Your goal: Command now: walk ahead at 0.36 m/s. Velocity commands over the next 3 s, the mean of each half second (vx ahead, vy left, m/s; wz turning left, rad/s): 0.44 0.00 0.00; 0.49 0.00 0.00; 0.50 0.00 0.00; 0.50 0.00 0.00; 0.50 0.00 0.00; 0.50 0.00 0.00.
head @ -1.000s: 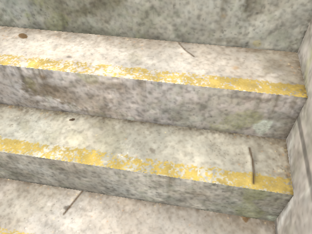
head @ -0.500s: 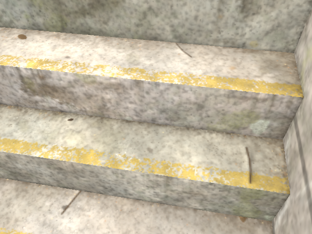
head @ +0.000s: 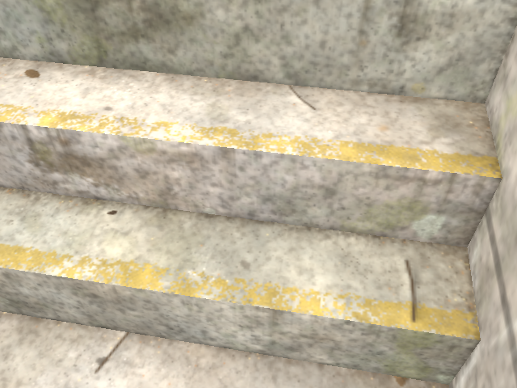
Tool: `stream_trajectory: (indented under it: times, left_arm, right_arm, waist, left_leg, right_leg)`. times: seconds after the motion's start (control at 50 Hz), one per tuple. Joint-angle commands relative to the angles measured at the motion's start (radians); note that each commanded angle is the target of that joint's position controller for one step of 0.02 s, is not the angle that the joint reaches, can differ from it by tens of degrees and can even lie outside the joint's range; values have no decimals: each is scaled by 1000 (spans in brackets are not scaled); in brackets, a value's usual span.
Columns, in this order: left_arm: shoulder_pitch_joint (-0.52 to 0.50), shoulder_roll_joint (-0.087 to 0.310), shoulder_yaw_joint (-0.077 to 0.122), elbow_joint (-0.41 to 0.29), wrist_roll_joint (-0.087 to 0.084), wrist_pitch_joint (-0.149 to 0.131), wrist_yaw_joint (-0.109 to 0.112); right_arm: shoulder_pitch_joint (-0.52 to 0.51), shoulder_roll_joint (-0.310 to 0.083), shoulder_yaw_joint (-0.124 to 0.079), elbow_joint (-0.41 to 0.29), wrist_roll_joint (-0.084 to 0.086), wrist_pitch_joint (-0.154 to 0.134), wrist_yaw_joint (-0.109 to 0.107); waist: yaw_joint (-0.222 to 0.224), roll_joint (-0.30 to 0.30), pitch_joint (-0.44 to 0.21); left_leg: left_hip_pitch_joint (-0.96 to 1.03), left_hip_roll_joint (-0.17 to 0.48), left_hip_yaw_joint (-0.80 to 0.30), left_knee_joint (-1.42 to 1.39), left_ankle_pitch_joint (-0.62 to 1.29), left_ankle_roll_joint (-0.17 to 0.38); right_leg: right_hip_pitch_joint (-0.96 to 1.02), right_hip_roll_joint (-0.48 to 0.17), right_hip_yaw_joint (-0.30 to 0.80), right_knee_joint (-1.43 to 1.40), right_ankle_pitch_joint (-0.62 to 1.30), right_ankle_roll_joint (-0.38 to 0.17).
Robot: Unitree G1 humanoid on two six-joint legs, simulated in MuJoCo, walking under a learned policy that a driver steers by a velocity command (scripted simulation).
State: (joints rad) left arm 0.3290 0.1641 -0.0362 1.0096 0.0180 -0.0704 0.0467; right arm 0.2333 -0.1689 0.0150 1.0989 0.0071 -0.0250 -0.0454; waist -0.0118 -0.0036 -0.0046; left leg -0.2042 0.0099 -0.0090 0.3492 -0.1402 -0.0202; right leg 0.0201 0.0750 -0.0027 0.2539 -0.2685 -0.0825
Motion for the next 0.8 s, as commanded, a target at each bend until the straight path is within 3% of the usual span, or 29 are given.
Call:
stream_trajectory:
  times: [0.02,0.26,0.48,0.8]
  left_arm:
    - [20,96,17,-35,-3,-14,3]
    - [-80,114,9,-65,-3,-17,0]
    - [-171,127,-4,-84,-3,-18,-7]
    - [-246,144,-13,-79,-5,-20,-19]
  right_arm:
    - [-14,-86,-14,-56,4,-23,-4]
    - [-87,-97,-14,-127,1,-32,5]
    - [-171,-110,-9,-170,0,-40,16]
    - [-225,-127,-3,-177,-1,-50,22]
  waist:
    - [3,-18,16]
    - [12,-9,-34]
    - [14,-4,-40]
    - [11,-2,-48]
  left_leg:
    - [33,80,-63,0,196,51]
    - [86,99,-71,2,343,55]
    - [111,109,-88,-57,296,45]
    - [118,117,-87,-106,237,30]
  right_leg:
    - [-43,-182,100,-15,458,19]
    - [-11,-190,96,-2,571,29]
    - [-29,-193,112,-52,422,34]
    - [-44,-196,124,-86,327,38]
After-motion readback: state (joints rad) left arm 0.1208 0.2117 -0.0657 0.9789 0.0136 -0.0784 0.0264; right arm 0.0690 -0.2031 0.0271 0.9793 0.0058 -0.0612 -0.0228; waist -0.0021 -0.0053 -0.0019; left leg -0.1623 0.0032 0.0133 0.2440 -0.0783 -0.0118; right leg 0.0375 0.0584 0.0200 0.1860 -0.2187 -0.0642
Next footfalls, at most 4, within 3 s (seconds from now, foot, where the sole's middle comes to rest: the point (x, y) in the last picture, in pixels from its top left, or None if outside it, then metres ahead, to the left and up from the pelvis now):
none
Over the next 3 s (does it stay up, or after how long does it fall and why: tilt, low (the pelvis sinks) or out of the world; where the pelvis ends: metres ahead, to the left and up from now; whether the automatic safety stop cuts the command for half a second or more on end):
stays up -0.01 0.00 0.00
